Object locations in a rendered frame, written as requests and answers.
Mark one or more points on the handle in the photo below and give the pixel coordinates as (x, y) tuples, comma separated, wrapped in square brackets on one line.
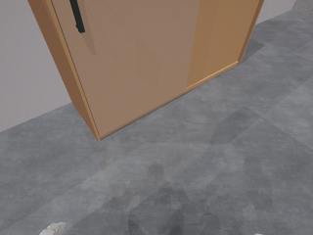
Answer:
[(77, 16)]

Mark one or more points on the wardrobe door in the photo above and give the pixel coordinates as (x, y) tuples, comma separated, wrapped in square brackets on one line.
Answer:
[(221, 30), (133, 56)]

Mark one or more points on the left robot hand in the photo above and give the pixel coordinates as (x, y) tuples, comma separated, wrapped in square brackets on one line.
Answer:
[(54, 229)]

